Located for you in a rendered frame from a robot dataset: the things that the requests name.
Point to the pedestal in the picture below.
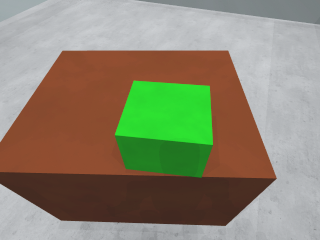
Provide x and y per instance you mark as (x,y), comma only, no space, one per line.
(61,153)

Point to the carton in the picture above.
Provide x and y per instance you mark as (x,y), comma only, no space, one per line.
(166,128)

